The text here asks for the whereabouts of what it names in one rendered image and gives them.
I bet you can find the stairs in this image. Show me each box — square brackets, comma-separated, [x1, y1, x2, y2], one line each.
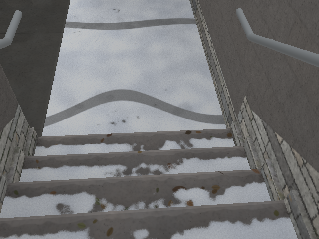
[0, 128, 298, 239]

